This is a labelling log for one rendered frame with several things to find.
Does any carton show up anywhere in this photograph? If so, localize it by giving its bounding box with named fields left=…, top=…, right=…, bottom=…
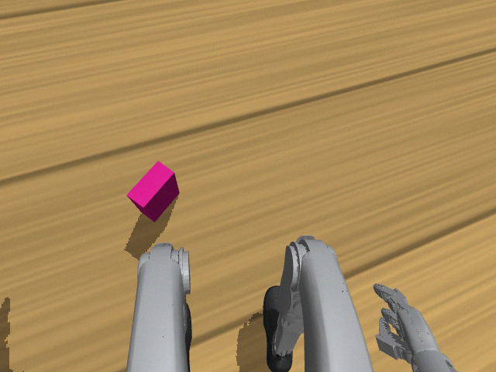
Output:
left=127, top=161, right=180, bottom=222

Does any right robot arm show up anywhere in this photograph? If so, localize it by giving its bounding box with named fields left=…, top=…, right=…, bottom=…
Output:
left=411, top=350, right=458, bottom=372

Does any right robot hand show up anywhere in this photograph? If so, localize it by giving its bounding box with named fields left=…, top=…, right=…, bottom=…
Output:
left=374, top=284, right=440, bottom=364

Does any right robot foot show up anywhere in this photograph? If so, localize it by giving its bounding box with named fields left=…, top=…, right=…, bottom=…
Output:
left=263, top=286, right=293, bottom=372

